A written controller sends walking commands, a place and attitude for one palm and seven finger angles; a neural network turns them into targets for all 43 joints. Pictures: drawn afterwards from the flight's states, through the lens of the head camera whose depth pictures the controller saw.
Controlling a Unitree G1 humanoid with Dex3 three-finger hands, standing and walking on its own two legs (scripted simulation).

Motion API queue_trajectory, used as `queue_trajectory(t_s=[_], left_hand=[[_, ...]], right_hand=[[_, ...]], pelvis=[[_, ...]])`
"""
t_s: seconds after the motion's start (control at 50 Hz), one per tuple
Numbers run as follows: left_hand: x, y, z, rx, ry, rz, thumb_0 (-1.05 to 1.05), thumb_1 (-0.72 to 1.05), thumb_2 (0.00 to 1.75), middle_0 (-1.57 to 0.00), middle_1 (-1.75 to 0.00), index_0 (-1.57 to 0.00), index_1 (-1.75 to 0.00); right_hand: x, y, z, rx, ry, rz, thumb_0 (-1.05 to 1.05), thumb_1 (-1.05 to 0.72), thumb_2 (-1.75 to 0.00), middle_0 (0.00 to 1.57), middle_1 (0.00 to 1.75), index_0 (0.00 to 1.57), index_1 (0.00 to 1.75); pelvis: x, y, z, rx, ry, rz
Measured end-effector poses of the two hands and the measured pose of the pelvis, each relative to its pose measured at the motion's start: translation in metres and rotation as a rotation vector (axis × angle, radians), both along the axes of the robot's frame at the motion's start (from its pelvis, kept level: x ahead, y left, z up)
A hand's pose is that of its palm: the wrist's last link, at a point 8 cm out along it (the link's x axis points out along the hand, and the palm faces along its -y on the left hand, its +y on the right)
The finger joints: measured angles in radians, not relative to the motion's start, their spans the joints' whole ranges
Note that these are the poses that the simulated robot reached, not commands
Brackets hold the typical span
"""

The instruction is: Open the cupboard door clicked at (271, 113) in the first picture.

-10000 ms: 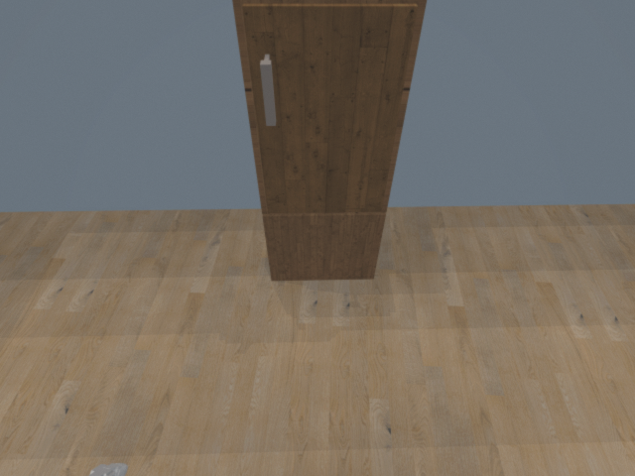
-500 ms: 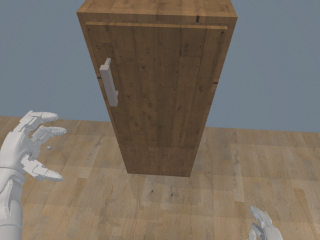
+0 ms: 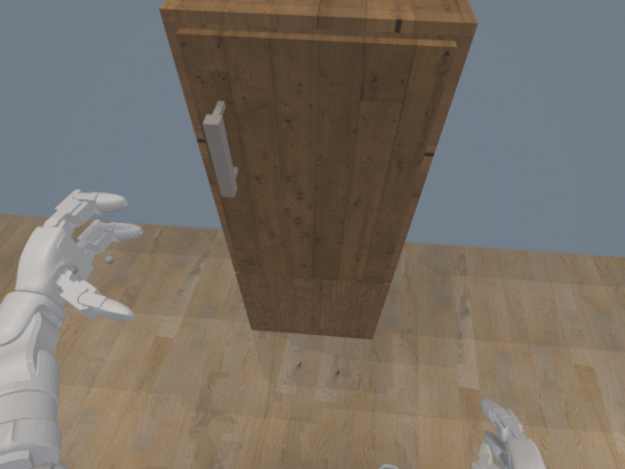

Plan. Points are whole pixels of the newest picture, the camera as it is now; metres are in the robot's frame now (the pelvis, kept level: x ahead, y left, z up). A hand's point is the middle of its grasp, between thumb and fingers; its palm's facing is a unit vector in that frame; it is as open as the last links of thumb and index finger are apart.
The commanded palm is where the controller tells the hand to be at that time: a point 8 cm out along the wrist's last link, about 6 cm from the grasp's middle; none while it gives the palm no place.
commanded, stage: move the hooked fingers beside the handle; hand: left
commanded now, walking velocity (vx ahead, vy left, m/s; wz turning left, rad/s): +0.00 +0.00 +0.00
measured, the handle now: (224, 150) +0.56 +0.18 +0.07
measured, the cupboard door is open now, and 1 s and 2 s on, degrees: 0 0 0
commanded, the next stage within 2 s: none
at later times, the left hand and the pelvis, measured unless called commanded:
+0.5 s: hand (139, 221) +0.39 +0.25 +0.09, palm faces -0.02 -1.00 -0.01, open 14.0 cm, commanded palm +0.37 +0.30 +0.09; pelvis +0.00 +0.00 +0.00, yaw -1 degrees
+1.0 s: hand (172, 181) +0.47 +0.24 +0.09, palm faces -0.05 -1.00 -0.02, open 14.0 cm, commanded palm +0.45 +0.29 +0.09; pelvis +0.00 +0.00 -0.01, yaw -2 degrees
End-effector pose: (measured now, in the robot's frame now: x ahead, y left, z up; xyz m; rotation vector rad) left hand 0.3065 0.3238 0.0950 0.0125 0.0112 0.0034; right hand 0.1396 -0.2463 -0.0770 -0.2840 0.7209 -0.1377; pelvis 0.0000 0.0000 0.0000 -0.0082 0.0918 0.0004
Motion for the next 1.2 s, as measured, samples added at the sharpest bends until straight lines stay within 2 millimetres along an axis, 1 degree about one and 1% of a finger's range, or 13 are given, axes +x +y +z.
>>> queue_trajectory(t_s=[0.1,0.18,0.32,0.46,0.62,0.72,0.92,1.1,1.2], left_hand=[[0.022,-0.005,0.001,0.006,0.004,-0.02,-0.01,-0.5,0.3,-0.3,-1.2,-0.3,-1.2],[0.035,-0.009,0.002,-0.004,-0.009,-0.028,-0.01,-0.5,0.3,-0.3,-1.2,-0.3,-1.2],[0.044,-0.01,0.002,0.007,-0.005,-0.017,-0.01,-0.5,0.3,-0.3,-1.2,-0.3,-1.2],[0.056,-0.014,0.0,0.002,-0.004,-0.019,-0.01,-0.5,0.3,-0.3,-1.2,-0.3,-1.2],[0.082,-0.02,0.001,-0.003,0.0,-0.033,-0.01,-0.5,0.3,-0.3,-1.2,-0.3,-1.2],[0.098,-0.021,0.0,0.001,0.011,-0.033,-0.01,-0.5,0.3,-0.3,-1.2,-0.3,-1.2],[0.13,-0.03,-0.003,0.003,0.023,-0.05,-0.01,-0.5,0.3,-0.3,-1.2,-0.3,-1.2],[0.16,-0.033,-0.003,0.013,0.029,-0.049,-0.01,-0.5,0.3,-0.3,-1.2,-0.3,-1.2],[0.174,-0.033,-0.003,0.013,0.037,-0.052,-0.01,-0.5,0.3,-0.3,-1.2,-0.3,-1.2]], right_hand=[[-0.014,-0.006,-0.004,-0.007,0.042,-0.028,0.01,-0.9,-0.9,0.2,0.3,0.21,0.3],[-0.028,-0.01,-0.007,-0.007,0.085,-0.052,0.01,-0.9,-0.9,0.2,0.3,0.2,0.3],[-0.046,-0.015,-0.012,-0.002,0.149,-0.09,0.01,-0.9,-0.9,0.2,0.3,0.2,0.3],[-0.052,-0.016,-0.016,-0.009,0.196,-0.093,0.01,-0.9,-0.9,0.2,0.3,0.2,0.3],[-0.054,-0.017,-0.019,-0.013,0.222,-0.099,0.01,-0.9,-0.9,0.2,0.3,0.2,0.3],[-0.062,-0.019,-0.022,-0.016,0.256,-0.112,0.01,-0.9,-0.9,0.2,0.3,0.2,0.3],[-0.095,-0.023,-0.031,-0.027,0.385,-0.159,0.01,-0.9,-0.9,0.2,0.3,0.2,0.3],[-0.13,-0.023,-0.033,-0.031,0.498,-0.22,0.01,-0.9,-0.9,0.2,0.3,0.2,0.3],[-0.144,-0.021,-0.032,-0.033,0.553,-0.244,0.01,-0.9,-0.9,0.2,0.3,0.2,0.3]], pelvis=[[0.0,0.001,-0.001,0.0,0.018,-0.006],[0.002,0.001,-0.001,0.003,0.032,-0.017],[0.005,0.002,-0.001,0.004,0.046,-0.026],[0.005,0.001,-0.002,0.003,0.057,-0.02],[0.003,0.001,-0.005,0.002,0.079,-0.02],[0.002,0.0,-0.007,0.001,0.1,-0.022],[0.001,0.001,-0.011,-0.001,0.142,-0.024],[0.002,0.003,-0.014,-0.005,0.182,-0.032],[0.004,0.004,-0.015,-0.008,0.202,-0.036]])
